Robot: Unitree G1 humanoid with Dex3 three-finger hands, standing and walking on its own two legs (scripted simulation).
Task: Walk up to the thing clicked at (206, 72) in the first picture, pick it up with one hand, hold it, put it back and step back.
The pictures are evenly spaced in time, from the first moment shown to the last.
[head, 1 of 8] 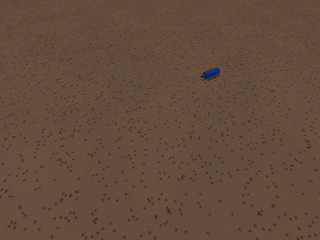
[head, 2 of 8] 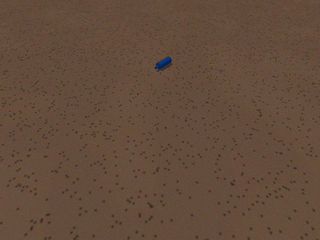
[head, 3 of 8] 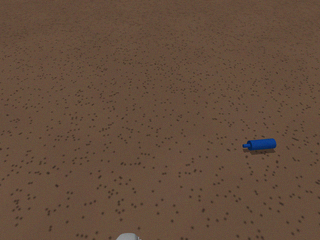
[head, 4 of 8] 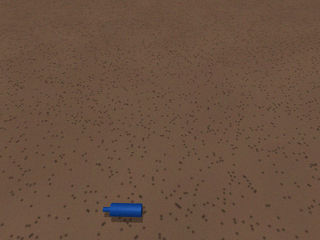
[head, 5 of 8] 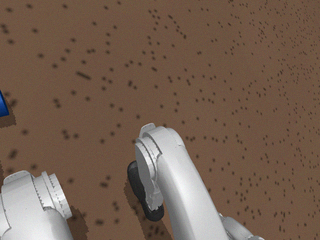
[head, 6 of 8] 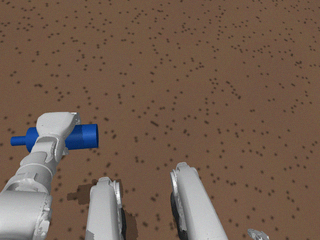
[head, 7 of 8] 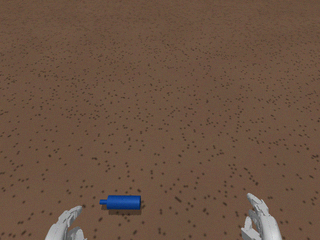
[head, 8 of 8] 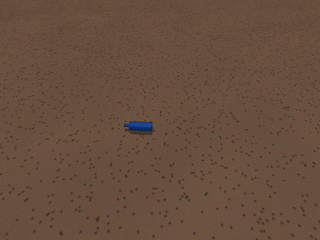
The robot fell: no
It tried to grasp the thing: yes
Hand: left
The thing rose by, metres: 0.65
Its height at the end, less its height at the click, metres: +0.00
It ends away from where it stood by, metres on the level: 0.01
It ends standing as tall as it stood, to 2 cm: yes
